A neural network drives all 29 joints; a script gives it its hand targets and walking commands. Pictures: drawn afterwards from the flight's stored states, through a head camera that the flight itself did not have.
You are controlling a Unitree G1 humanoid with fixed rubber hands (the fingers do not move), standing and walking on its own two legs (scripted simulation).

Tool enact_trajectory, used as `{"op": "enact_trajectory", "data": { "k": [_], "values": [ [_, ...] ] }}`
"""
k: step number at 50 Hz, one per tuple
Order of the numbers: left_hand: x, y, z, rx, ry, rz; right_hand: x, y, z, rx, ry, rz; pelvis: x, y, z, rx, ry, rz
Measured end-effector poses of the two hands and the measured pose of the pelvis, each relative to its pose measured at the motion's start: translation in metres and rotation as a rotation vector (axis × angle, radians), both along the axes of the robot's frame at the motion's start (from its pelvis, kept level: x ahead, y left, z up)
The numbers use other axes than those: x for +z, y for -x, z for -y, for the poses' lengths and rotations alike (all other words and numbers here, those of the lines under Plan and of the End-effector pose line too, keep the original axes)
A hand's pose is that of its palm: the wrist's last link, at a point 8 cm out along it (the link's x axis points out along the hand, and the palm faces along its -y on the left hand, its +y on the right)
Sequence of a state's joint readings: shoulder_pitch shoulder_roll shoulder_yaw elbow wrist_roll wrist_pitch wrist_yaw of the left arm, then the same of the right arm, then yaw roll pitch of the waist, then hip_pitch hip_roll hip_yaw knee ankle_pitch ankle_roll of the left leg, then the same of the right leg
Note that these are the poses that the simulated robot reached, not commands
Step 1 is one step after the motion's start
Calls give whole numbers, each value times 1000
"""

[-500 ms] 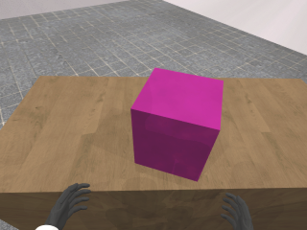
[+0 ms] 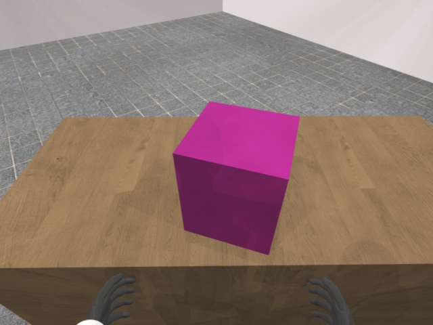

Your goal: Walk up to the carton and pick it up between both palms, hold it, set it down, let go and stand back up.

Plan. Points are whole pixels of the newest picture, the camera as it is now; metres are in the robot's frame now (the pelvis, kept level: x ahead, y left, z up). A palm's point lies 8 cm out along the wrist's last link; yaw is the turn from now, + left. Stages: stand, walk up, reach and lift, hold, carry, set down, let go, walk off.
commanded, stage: set down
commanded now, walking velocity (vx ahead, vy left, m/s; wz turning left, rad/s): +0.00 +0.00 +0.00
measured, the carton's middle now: (238, 176) +0.44 -0.03 +0.04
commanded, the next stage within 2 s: let go in 0.60 s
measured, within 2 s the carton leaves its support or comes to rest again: neither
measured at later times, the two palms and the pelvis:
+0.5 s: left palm out of the picture +0.17 +0.21 -0.07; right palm out of the picture +0.16 -0.23 -0.08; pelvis +0.02 -0.02 +0.00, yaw +0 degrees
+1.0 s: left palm (107, 314) +0.19 +0.23 -0.07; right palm out of the picture +0.17 -0.21 -0.09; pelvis +0.03 +0.01 +0.00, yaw -3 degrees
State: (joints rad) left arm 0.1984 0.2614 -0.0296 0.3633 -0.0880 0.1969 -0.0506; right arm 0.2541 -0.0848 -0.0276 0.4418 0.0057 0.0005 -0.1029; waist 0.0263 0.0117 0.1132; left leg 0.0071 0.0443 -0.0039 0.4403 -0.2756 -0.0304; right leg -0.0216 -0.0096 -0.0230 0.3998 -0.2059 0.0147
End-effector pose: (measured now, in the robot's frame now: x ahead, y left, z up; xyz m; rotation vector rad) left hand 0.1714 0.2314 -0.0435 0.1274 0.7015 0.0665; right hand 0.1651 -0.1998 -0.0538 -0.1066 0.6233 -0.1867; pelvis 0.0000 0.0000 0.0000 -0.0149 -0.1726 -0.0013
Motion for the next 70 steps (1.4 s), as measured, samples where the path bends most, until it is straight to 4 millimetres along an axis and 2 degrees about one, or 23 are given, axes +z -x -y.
{"op": "enact_trajectory", "data": {
  "k": [9,15,20,30,48,57,59,64,70],
  "values": [
    [-12,3,21,14,-4,-59,-15,9,16,17,-10,-36,1,-4,20,9,-9,-33],
    [-19,6,22,28,-28,-86,-25,13,21,51,-6,-66,1,-8,27,16,-14,-61],
    [-24,7,20,39,-32,-93,-26,9,24,71,4,-52,1,-14,29,15,-15,-80],
    [-29,-1,18,29,-35,-100,-26,-5,32,70,23,-36,1,-26,18,-5,-9,-82],
    [-31,-14,2,13,-68,-141,-36,-2,15,45,-18,-95,3,-34,-8,-45,-2,-88],
    [-25,-31,3,-3,-66,-105,-36,-10,14,44,-22,-82,2,-35,-16,-47,1,-95],
    [-27,-31,2,-13,-80,-97,-40,-9,15,51,-16,-130,1,-36,-16,-33,0,-115],
    [-40,-9,-13,36,-100,-124,-67,21,28,63,-1,-392,-5,-35,-15,20,-3,-154],
    [-58,46,-28,144,-102,-235,-85,53,37,63,0,-520,-10,-33,-13,52,-5,-158]
  ]
}}
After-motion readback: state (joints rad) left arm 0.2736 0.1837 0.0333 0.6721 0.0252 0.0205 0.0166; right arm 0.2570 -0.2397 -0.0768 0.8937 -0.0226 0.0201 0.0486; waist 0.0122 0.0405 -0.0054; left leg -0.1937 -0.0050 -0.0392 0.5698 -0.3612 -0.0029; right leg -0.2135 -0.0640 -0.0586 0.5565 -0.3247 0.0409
